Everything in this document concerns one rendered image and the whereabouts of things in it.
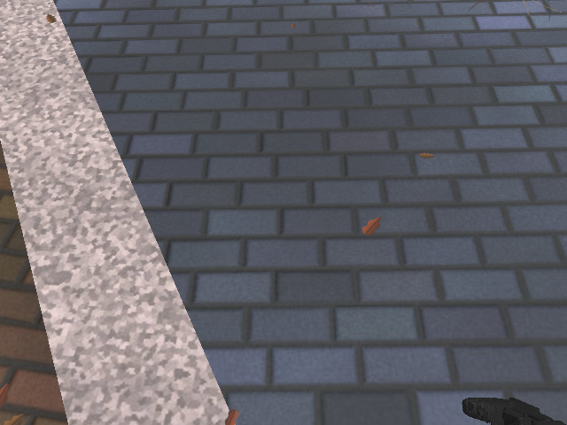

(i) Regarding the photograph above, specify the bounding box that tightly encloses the robot right hand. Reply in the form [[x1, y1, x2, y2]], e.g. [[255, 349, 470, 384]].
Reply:
[[462, 398, 566, 425]]

